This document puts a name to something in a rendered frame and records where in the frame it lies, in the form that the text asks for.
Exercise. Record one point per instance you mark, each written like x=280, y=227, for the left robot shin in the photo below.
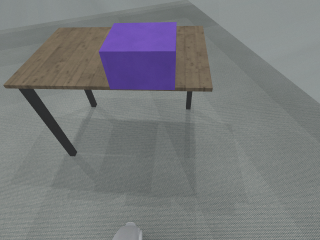
x=130, y=224

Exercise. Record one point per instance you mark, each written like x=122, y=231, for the robot left thigh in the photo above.
x=128, y=232

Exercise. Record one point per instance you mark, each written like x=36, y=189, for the table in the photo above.
x=69, y=60

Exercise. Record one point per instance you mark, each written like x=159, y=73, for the carton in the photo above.
x=140, y=56

